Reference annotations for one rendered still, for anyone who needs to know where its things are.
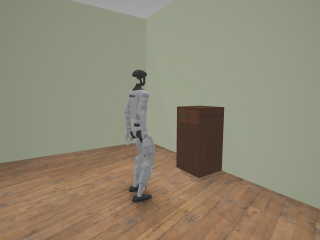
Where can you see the robot left forearm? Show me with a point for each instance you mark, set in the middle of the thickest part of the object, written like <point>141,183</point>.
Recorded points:
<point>128,121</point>

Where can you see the drawer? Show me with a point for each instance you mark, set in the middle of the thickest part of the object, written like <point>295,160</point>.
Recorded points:
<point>193,116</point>

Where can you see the robot right upper arm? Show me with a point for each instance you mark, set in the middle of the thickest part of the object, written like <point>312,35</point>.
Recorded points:
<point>144,95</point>

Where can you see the left robot hand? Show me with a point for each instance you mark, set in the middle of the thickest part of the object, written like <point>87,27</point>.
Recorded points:
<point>128,135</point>

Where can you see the robot left upper arm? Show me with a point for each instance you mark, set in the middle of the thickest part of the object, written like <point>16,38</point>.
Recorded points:
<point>127,107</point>

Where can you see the robot right thigh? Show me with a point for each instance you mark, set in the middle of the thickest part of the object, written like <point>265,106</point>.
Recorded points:
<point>149,158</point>

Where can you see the robot right forearm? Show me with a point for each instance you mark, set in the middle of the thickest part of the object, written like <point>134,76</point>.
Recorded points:
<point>142,123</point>

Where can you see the right robot hand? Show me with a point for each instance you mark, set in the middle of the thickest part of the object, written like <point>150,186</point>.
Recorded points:
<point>146,143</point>

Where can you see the cabinet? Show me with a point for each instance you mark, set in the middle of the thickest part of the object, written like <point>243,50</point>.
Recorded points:
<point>199,148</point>

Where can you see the robot right foot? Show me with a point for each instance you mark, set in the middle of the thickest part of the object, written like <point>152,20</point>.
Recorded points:
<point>142,198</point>

